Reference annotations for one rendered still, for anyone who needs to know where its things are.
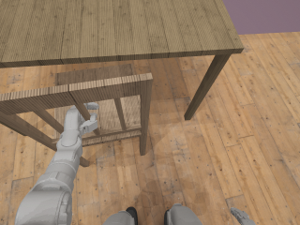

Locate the robot left foot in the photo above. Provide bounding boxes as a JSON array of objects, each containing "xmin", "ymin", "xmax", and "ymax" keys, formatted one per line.
[{"xmin": 126, "ymin": 206, "xmax": 138, "ymax": 225}]

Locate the robot right hand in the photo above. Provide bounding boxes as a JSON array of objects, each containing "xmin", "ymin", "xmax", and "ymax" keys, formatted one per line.
[{"xmin": 230, "ymin": 207, "xmax": 256, "ymax": 225}]

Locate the robot left hand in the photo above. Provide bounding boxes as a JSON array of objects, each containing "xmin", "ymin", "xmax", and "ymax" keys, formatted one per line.
[{"xmin": 64, "ymin": 102, "xmax": 99, "ymax": 135}]

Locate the robot left forearm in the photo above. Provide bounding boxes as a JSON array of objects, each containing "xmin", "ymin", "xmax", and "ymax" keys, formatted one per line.
[{"xmin": 14, "ymin": 129, "xmax": 83, "ymax": 225}]

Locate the robot left shin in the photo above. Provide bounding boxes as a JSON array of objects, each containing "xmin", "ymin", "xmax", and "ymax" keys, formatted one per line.
[{"xmin": 118, "ymin": 210, "xmax": 131, "ymax": 216}]

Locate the table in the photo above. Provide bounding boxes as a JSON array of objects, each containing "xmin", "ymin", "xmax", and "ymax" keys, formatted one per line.
[{"xmin": 0, "ymin": 0, "xmax": 245, "ymax": 136}]

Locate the chair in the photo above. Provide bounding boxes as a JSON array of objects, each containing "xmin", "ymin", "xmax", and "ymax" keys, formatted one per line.
[{"xmin": 0, "ymin": 63, "xmax": 153, "ymax": 168}]

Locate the robot left upper arm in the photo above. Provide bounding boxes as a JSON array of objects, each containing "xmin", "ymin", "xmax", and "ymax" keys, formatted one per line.
[{"xmin": 16, "ymin": 190, "xmax": 72, "ymax": 225}]

